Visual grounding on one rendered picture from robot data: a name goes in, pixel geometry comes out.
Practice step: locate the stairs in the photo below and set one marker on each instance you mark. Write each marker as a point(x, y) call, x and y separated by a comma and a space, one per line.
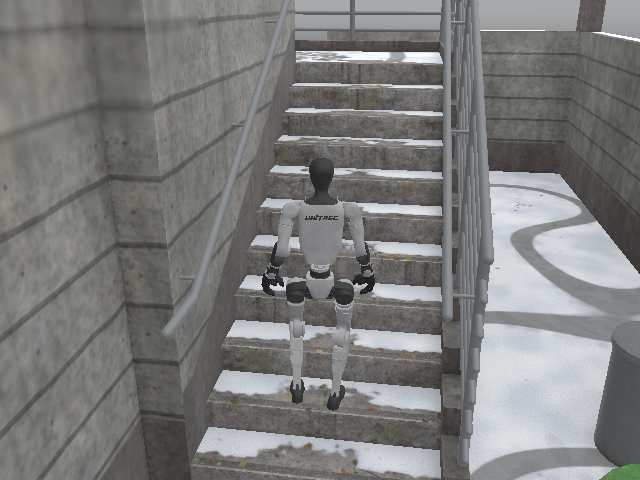
point(381, 126)

